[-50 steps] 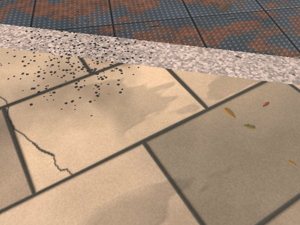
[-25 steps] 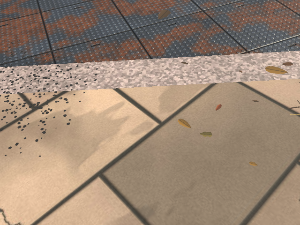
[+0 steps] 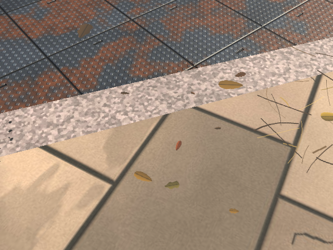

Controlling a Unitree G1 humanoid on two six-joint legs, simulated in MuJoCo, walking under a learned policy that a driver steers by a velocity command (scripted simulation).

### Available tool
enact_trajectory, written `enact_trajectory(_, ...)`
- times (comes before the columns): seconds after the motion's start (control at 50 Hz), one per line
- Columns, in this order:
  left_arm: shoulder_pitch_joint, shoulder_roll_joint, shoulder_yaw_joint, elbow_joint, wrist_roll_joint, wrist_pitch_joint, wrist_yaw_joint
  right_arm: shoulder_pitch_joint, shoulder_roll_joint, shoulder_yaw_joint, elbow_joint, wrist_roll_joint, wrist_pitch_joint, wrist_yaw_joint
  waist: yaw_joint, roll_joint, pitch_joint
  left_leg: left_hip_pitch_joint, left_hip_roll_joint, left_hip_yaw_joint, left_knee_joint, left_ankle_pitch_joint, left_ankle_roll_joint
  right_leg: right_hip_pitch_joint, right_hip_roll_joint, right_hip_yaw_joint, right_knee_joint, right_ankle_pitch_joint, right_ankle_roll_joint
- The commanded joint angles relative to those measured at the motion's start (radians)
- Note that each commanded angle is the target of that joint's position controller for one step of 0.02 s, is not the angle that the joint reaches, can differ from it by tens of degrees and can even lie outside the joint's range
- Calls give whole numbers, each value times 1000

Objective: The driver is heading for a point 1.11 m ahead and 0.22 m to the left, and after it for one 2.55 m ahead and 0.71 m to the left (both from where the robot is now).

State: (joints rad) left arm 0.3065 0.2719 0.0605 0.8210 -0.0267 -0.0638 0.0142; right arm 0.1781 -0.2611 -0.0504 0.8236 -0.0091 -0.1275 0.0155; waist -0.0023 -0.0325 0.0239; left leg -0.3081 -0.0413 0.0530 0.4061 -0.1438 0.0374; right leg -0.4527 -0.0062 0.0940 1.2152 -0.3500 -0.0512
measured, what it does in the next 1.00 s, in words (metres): walks ahead: right foot, then left foot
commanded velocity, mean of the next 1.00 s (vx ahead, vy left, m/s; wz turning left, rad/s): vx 0.50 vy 0.00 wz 0.15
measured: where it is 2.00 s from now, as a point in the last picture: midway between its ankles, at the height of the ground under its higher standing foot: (138, 144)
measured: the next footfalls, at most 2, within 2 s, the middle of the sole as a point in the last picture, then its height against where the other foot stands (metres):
right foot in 0.36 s outside the picture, level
left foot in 0.94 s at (155, 209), level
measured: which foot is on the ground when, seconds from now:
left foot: down 0.00-0.36, up 0.38-0.92, down 0.94-1.00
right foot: up 0.00-0.34, down 0.36-0.94, up 0.96-1.00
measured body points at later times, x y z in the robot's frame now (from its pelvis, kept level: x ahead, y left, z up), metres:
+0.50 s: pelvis +0.27 -0.08 +0.00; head +0.29 -0.09 +0.45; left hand +0.41 +0.18 -0.10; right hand +0.32 -0.35 -0.14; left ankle +0.20 +0.09 -0.64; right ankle +0.31 -0.16 -0.74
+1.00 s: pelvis +0.53 -0.02 -0.02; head +0.57 -0.01 +0.43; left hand +0.51 +0.26 -0.15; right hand +0.77 -0.23 -0.12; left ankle +0.60 +0.06 -0.74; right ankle +0.36 -0.18 -0.64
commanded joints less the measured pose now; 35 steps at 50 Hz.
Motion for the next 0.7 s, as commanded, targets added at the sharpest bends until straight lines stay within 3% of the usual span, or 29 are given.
enact_trajectory(0.02, 55, 14, 6, -62, -1, -4, -5, 56, -80, -18, -5, 0, -16, 10, 17, 108, -49, 155, 273, -280, -245, 84, 190, -158, -96, 29, -38, 52, 0)
enact_trajectory(0.08, -51, 15, -5, -108, 16, -2, -6, 72, -122, -29, 16, 12, -19, 7, 9, 70, -11, 154, 293, -234, -294, 136, 218, -235, -129, 9, -187, 130, 16)
enact_trajectory(0.12, -115, 15, -12, -129, 23, -12, -14, 88, -141, -33, 24, 18, -8, 2, -9, 62, -4, 172, 275, -181, -300, 165, 204, -241, -134, -18, -317, 239, 21)
enact_trajectory(0.18, -221, 10, -21, -157, 16, -25, -27, 132, -159, -31, 42, 27, 7, -2, -47, 80, 12, 168, 239, -102, -281, 183, 167, -177, -103, -74, -496, 354, 24)
enact_trajectory(0.26, -323, 33, -19, -205, 3, -28, -43, 203, -178, -29, 77, 38, 27, -1, -72, 109, 32, 253, 286, -113, -241, 144, 144, -149, -73, -95, -613, 314, 5)
enact_trajectory(0.3, -311, 56, -11, -215, 5, -32, -50, 198, -192, -32, 83, 41, 39, -3, -44, 122, 23, 296, 309, -117, -186, 204, 126, -95, -52, -110, -661, 252, -23)
enact_trajectory(0.32, -247, 76, 2, -200, 9, -34, -50, 178, -198, -32, 82, 42, 46, -6, 4, 124, -12, 294, 296, -94, -106, 334, 107, 11, -24, -134, -699, 251, -42)
enact_trajectory(0.34, -108, 117, 27, -155, 15, -33, -45, 178, -181, -25, 81, 39, 50, -8, 68, 104, -94, 263, 248, -49, 63, 471, 82, 202, 9, -156, -720, 254, -67)
enact_trajectory(0.36, 86, 190, 55, -113, 21, -29, -32, 166, -143, -7, 57, 20, 48, -12, 147, 32, -224, 93, 193, 4, 343, 351, 39, 486, -115, -15, -703, 266, -123)
enact_trajectory(0.38, 168, 305, 77, -99, 33, -22, -27, 271, -14, 34, 29, 9, 26, -6, 101, -242, -344, -319, 24, 18, 736, -215, -27, 831, -372, 456, -794, 156, -281)
enact_trajectory(0.4, 194, 214, 56, -96, 26, -24, -31, 265, -84, 18, 53, 34, 3, -1, 125, -196, -403, -444, 27, -146, 901, -421, -14, 842, -414, 646, -905, 65, -310)
enact_trajectory(0.42, 119, 159, 37, -103, 26, -30, -32, 178, -153, -3, 27, 63, -4, 1, 111, -129, -243, -514, 80, -157, 936, -350, 7, 719, -380, 481, -908, 107, -251)
enact_trajectory(0.44, 38, 120, 25, -114, 24, -32, -34, 124, -147, -4, 17, 60, -1, -4, 80, -66, -172, -480, 128, -141, 892, -252, 10, 582, -335, 331, -922, 190, -212)
enact_trajectory(0.46, -23, 85, 15, -116, 25, -36, -38, 99, -133, -7, 17, 44, 10, -9, 49, -33, -112, -439, 157, -138, 831, -189, 4, 465, -291, 230, -958, 246, -187)
enact_trajectory(0.5, -65, 65, 14, -106, 36, -53, -44, 143, -95, -10, 27, 39, 43, -10, -3, -64, -76, -331, 183, -154, 777, -109, -5, 339, -256, 113, -1029, 314, -170)
enact_trajectory(0.54, -58, 72, 21, -79, 40, -68, -41, 141, -73, -12, 26, 42, 65, -11, -17, -39, -46, -333, 178, -169, 748, -59, -15, 298, -246, 28, -1069, 381, -169)
enact_trajectory(0.58, -31, 71, 23, -54, 44, -71, -30, 102, -69, -18, 14, 40, 74, -14, -10, -21, -17, -397, 159, -192, 693, 22, -15, 319, -228, -59, -1070, 479, -146)
enact_trajectory(0.62, -18, 89, 28, -35, 44, -68, -19, 58, -61, -19, -6, 35, 72, -10, -4, -23, -6, -433, 150, -202, 591, 124, -21, 344, -236, -99, -1087, 459, -141)
enact_trajectory(0.7, 0, 112, 31, -12, 39, -61, -2, -68, -40, -11, -50, 26, 68, 12, 37, -11, 38, -419, 136, -129, 384, 265, -11, 377, -230, -195, -1109, 435, -108)
Over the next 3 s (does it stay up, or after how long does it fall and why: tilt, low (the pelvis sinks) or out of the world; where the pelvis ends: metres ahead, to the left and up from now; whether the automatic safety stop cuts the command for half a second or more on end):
stays up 1.04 0.23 0.00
